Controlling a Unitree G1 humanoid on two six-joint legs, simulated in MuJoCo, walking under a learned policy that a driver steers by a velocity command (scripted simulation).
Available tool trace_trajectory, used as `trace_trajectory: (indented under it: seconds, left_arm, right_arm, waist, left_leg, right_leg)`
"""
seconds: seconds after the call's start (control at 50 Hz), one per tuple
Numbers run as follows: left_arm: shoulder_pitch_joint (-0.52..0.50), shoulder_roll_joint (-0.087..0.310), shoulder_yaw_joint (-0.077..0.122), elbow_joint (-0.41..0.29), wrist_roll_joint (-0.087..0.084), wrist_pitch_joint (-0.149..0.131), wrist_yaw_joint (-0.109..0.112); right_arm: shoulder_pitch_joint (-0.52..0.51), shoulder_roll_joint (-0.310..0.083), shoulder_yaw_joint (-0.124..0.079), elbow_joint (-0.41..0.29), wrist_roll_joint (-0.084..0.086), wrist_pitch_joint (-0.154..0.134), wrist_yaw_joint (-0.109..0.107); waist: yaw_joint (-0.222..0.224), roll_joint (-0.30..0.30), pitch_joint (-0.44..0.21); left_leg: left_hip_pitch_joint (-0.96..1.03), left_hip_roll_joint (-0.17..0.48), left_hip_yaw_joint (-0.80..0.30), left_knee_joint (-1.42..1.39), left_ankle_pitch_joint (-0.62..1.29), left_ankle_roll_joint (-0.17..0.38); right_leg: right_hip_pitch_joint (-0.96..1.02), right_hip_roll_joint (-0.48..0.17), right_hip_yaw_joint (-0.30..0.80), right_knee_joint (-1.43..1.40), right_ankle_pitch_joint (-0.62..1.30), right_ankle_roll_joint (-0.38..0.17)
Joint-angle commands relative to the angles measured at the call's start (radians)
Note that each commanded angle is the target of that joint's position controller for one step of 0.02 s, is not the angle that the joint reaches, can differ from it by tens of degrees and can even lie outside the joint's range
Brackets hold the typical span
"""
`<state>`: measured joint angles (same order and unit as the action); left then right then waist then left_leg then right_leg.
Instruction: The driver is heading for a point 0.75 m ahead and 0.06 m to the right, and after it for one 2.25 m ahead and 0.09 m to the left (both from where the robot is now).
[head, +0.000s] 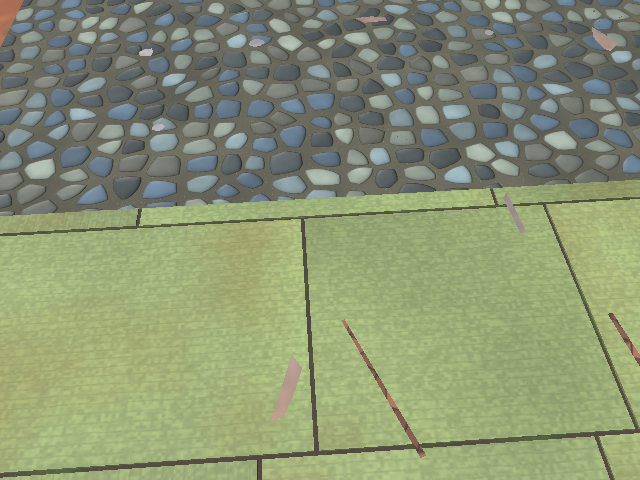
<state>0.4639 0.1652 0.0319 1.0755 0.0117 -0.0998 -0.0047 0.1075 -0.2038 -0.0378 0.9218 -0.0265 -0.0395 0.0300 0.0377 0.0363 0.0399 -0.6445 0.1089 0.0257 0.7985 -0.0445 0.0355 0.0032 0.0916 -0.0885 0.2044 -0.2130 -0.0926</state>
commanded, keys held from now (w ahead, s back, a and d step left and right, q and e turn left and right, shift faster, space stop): w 1.00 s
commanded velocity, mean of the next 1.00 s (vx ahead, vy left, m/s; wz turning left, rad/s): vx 0.50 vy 0.00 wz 0.00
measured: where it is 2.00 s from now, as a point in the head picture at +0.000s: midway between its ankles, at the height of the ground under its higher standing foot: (341, 266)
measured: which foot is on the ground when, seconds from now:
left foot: up 0.00-0.16, down 0.18-0.78, up 0.80-1.00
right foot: down 0.00-0.20, up 0.22-0.74, down 0.76-1.00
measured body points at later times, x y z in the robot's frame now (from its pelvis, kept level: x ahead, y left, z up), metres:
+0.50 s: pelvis +0.27 +0.05 +0.00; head +0.29 +0.06 +0.45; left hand +0.38 +0.29 -0.14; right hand +0.22 -0.19 -0.14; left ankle +0.24 +0.11 -0.75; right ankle +0.37 -0.10 -0.68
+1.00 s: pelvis +0.54 +0.00 +0.00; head +0.55 -0.01 +0.45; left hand +0.53 +0.25 -0.14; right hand +0.61 -0.25 -0.15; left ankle +0.57 +0.15 -0.67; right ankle +0.54 -0.06 -0.75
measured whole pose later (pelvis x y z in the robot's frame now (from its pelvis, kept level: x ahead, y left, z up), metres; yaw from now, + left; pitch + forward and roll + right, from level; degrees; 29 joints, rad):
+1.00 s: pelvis +0.54 +0.00 +0.00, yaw +0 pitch -1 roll +0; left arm 0.35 0.19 0.05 1.04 0.01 -0.09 0.00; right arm 0.23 -0.21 -0.06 0.97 -0.04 -0.05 0.02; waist 0.01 0.03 0.04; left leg -0.55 0.09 0.00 1.06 -0.22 0.06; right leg -0.13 0.08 -0.11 0.30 -0.17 -0.11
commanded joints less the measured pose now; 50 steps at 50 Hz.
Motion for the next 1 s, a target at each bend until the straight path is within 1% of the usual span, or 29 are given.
trace_trajectory:
  seconds: [0.02, 0.08, 0.12, 0.14, 0.16, 0.18, 0.2, 0.22, 0.24, 0.26, 0.28, 0.32, 0.34, 0.38, 0.44, 0.54, 0.64, 0.7, 0.72, 0.74, 0.76, 0.78, 0.8, 0.82, 0.84, 0.86, 0.9, 0.94, 1.0]
  left_arm:
    - [0.055, 0.124, 0.015, -0.027, 0.001, -0.013, 0.007]
    - [0.088, 0.133, 0.017, -0.009, 0.011, -0.007, 0.017]
    - [0.072, 0.144, 0.021, -0.005, 0.016, -0.003, 0.024]
    - [0.054, 0.153, 0.023, -0.006, 0.017, -0.002, 0.026]
    - [0.041, 0.162, 0.026, -0.006, 0.017, 0.001, 0.026]
    - [0.027, 0.157, 0.023, -0.010, 0.012, 0.004, 0.023]
    - [0.023, 0.127, 0.012, -0.045, 0.002, 0.002, 0.020]
    - [0.147, 0.037, 0.000, -0.050, -0.036, 0.005, 0.008]
    - [0.057, 0.134, 0.025, -0.049, -0.007, 0.009, 0.011]
    - [-0.036, 0.131, 0.029, -0.082, -0.003, 0.005, 0.006]
    - [-0.076, 0.114, 0.027, -0.089, -0.001, 0.002, 0.004]
    - [-0.059, 0.079, 0.025, -0.081, 0.023, 0.027, -0.006]
    - [-0.053, 0.066, 0.025, -0.079, 0.026, 0.038, -0.011]
    - [-0.089, 0.064, 0.026, -0.094, 0.029, 0.053, -0.019]
    - [-0.226, 0.077, 0.027, -0.142, 0.026, 0.064, -0.024]
    - [-0.414, 0.067, 0.013, -0.205, 0.011, 0.060, -0.026]
    - [-0.531, 0.077, 0.009, -0.250, 0.009, 0.050, -0.023]
    - [-0.495, 0.092, 0.016, -0.253, 0.009, 0.036, -0.018]
    - [-0.421, 0.103, 0.024, -0.231, 0.009, 0.031, -0.012]
    - [-0.279, 0.117, 0.035, -0.183, 0.012, 0.022, -0.004]
    - [-0.101, 0.161, 0.054, -0.127, 0.029, 0.012, 0.006]
    - [0.045, 0.266, 0.082, -0.110, 0.054, 0.008, 0.015]
    - [0.017, 0.279, 0.088, -0.109, 0.026, 0.026, 0.002]
    - [-0.104, 0.236, 0.077, -0.126, 0.001, 0.032, -0.003]
    - [-0.185, 0.167, 0.058, -0.140, -0.004, 0.027, -0.007]
    - [-0.221, 0.122, 0.045, -0.138, 0.001, 0.021, -0.008]
    - [-0.202, 0.078, 0.028, -0.108, 0.001, 0.007, 0.001]
    - [-0.141, 0.103, 0.030, -0.083, 0.000, -0.008, 0.005]
    - [-0.085, 0.130, 0.032, -0.068, -0.001, -0.011, 0.005]
  right_arm:
    - [-0.106, -0.027, 0.005, -0.074, 0.007, -0.009, 0.001]
    - [-0.165, -0.045, 0.001, -0.102, 0.006, -0.016, -0.002]
    - [-0.147, -0.055, -0.004, -0.104, 0.005, -0.025, -0.004]
    - [-0.094, -0.063, -0.010, -0.089, 0.005, -0.031, -0.009]
    - [0.015, -0.076, -0.021, -0.053, 0.004, -0.038, -0.016]
    - [0.189, -0.103, -0.036, 0.007, -0.006, -0.048, -0.026]
    - [0.373, -0.187, -0.060, 0.041, -0.031, -0.056, -0.037]
    - [0.404, -0.263, -0.080, 0.048, -0.031, -0.048, -0.032]
    - [0.316, -0.208, -0.070, 0.036, 0.006, -0.035, -0.024]
    - [0.208, -0.152, -0.053, 0.019, 0.014, -0.037, -0.021]
    - [0.160, -0.102, -0.040, 0.016, 0.010, -0.044, -0.017]
    - [0.159, -0.045, -0.021, 0.041, 0.014, -0.056, -0.024]
    - [0.189, -0.043, -0.018, 0.055, 0.014, -0.064, -0.026]
    - [0.239, -0.071, -0.022, 0.078, 0.018, -0.075, -0.030]
    - [0.296, -0.088, -0.021, 0.093, 0.018, -0.074, -0.031]
    - [0.384, -0.082, -0.011, 0.114, 0.017, -0.071, -0.033]
    - [0.456, -0.088, -0.010, 0.145, 0.005, -0.066, -0.045]
    - [0.427, -0.106, -0.016, 0.149, -0.002, -0.062, -0.053]
    - [0.410, -0.116, -0.019, 0.149, -0.002, -0.061, -0.054]
    - [0.392, -0.123, -0.021, 0.148, 0.002, -0.057, -0.052]
    - [0.379, -0.111, -0.016, 0.136, 0.010, -0.058, -0.049]
    - [0.421, -0.039, 0.002, 0.096, 0.043, -0.059, -0.039]
    - [0.464, -0.061, -0.014, 0.105, 0.043, -0.058, -0.035]
    - [0.378, -0.099, -0.026, 0.088, 0.022, -0.052, -0.036]
    - [0.303, -0.084, -0.023, 0.067, 0.015, -0.056, -0.031]
    - [0.280, -0.061, -0.022, 0.065, 0.013, -0.054, -0.028]
    - [0.307, -0.029, -0.019, 0.073, -0.011, -0.028, -0.017]
    - [0.292, -0.025, -0.021, 0.063, -0.014, -0.012, -0.008]
    - [0.161, -0.040, -0.023, 0.016, -0.011, 0.001, -0.003]
  waist:
    - [0.004, -0.103, 0.066]
    - [0.014, -0.104, 0.080]
    - [-0.009, -0.103, 0.072]
    - [-0.036, -0.109, 0.044]
    - [-0.082, -0.107, -0.011]
    - [-0.151, -0.075, -0.103]
    - [-0.207, 0.015, -0.233]
    - [-0.147, 0.236, -0.338]
    - [-0.131, 0.057, -0.250]
    - [-0.095, 0.025, -0.112]
    - [-0.070, -0.016, -0.052]
    - [-0.016, 0.008, -0.019]
    - [-0.009, 0.015, -0.020]
    - [0.001, 0.012, -0.003]
    - [-0.020, 0.013, 0.039]
    - [-0.066, 0.021, 0.062]
    - [-0.098, 0.032, 0.081]
    - [-0.059, 0.037, 0.064]
    - [-0.027, 0.045, 0.026]
    - [0.034, 0.029, -0.044]
    - [0.099, 0.001, -0.143]
    - [0.111, -0.164, -0.286]
    - [0.074, -0.242, -0.348]
    - [0.028, -0.124, -0.193]
    - [0.011, -0.070, -0.080]
    - [-0.024, -0.052, -0.017]
    - [-0.068, -0.081, 0.003]
    - [-0.078, -0.082, 0.000]
    - [-0.063, -0.082, 0.037]
  left_leg:
    - [0.023, -0.037, 0.050, -0.119, 0.061, 0.004]
    - [0.005, -0.049, 0.047, -0.184, 0.004, 0.031]
    - [0.061, -0.072, 0.055, -0.230, -0.072, 0.060]
    - [0.149, -0.101, 0.068, -0.254, -0.112, 0.077]
    - [0.283, -0.136, 0.083, -0.291, -0.123, 0.097]
    - [0.506, -0.138, 0.076, -0.337, -0.085, 0.124]
    - [0.773, 0.081, -0.163, -0.343, -0.151, 0.180]
    - [0.998, 0.337, -0.652, -0.473, -0.207, 0.329]
    - [0.903, 0.279, -0.649, -0.527, -0.286, 0.291]
    - [0.755, 0.246, -0.489, -0.550, -0.260, 0.255]
    - [0.640, 0.203, -0.391, -0.586, -0.150, 0.227]
    - [0.514, 0.128, -0.249, -0.623, -0.040, 0.175]
    - [0.497, 0.117, -0.221, -0.631, 0.010, 0.173]
    - [0.490, 0.101, -0.175, -0.651, 0.071, 0.176]
    - [0.511, 0.085, -0.136, -0.688, 0.077, 0.172]
    - [0.581, 0.062, -0.081, -0.688, 0.186, 0.150]
    - [0.731, 0.102, -0.071, -0.637, 0.294, 0.165]
    - [0.776, 0.121, -0.050, -0.539, 0.512, 0.150]
    - [0.771, 0.116, -0.037, -0.453, 0.649, 0.138]
    - [0.746, 0.089, -0.013, -0.294, 0.709, 0.121]
    - [0.597, 0.051, 0.012, -0.080, 0.555, 0.102]
    - [0.289, -0.060, 0.075, 0.284, 0.104, 0.059]
    - [0.092, -0.191, -0.007, 0.521, -0.472, 0.055]
    - [0.016, -0.112, -0.077, 0.555, -0.391, 0.067]
    - [0.013, -0.075, -0.074, 0.509, -0.310, 0.066]
    - [0.053, -0.041, -0.069, 0.438, -0.262, 0.064]
    - [0.138, -0.015, -0.062, 0.357, -0.228, 0.043]
    - [0.129, -0.014, -0.041, 0.326, -0.202, 0.027]
    - [0.022, 0.009, -0.018, 0.227, -0.105, 0.001]
  right_leg:
    - [-0.040, -0.266, 0.132, -0.078, 0.404, -0.099]
    - [0.073, -0.309, 0.140, -0.039, 0.465, -0.108]
    - [0.116, -0.324, 0.128, 0.024, 0.592, -0.098]
    - [0.115, -0.320, 0.113, 0.092, 0.725, -0.085]
    - [0.105, -0.305, 0.097, 0.220, 0.827, -0.073]
    - [0.023, -0.263, 0.062, 0.415, 0.781, -0.052]
    - [-0.192, -0.210, 0.025, 0.716, 0.443, -0.032]
    - [-0.543, -0.014, 0.005, 1.075, -0.305, 0.008]
    - [-0.634, -0.069, 0.138, 1.131, -0.269, -0.010]
    - [-0.657, -0.113, 0.136, 1.098, -0.165, -0.013]
    - [-0.619, -0.145, 0.133, 1.044, -0.101, -0.010]
    - [-0.527, -0.178, 0.125, 0.961, -0.064, 0.009]
    - [-0.506, -0.177, 0.116, 0.942, -0.058, 0.018]
    - [-0.539, -0.184, 0.097, 0.904, -0.027, 0.035]
    - [-0.643, -0.205, 0.074, 0.802, 0.077, 0.058]
    - [-0.659, -0.184, 0.032, 0.557, 0.204, 0.071]
    - [-0.666, -0.151, 0.010, 0.421, 0.176, 0.038]
    - [-0.563, -0.113, -0.006, 0.354, 0.071, -0.007]
    - [-0.458, -0.079, -0.020, 0.334, 0.038, -0.026]
    - [-0.293, -0.045, -0.037, 0.273, 0.063, -0.048]
    - [-0.035, -0.107, 0.033, 0.259, 0.081, -0.084]
    - [0.259, -0.393, 0.416, 0.220, -0.037, -0.175]
    - [0.313, -0.520, 0.773, 0.076, -0.040, -0.258]
    - [0.178, -0.474, 0.637, 0.060, -0.102, -0.225]
    - [0.028, -0.436, 0.512, 0.019, -0.077, -0.199]
    - [-0.079, -0.384, 0.416, -0.019, -0.024, -0.156]
    - [-0.179, -0.317, 0.295, -0.050, 0.087, -0.112]
    - [-0.183, -0.301, 0.246, -0.061, 0.195, -0.119]
    - [-0.157, -0.286, 0.203, -0.098, 0.215, -0.121]
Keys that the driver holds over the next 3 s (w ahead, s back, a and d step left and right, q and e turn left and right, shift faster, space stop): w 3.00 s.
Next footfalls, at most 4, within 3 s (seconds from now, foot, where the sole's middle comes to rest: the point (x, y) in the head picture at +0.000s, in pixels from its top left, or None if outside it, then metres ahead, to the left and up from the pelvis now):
0.18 left None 0.28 0.11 -0.78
0.76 right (381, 438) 0.58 -0.06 -0.78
1.32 left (306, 316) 0.88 0.12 -0.78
1.90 right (376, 225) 1.18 -0.06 -0.78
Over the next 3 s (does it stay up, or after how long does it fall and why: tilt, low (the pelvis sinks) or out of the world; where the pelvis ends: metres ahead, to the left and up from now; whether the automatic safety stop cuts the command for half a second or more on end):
stays up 1.62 0.03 -0.02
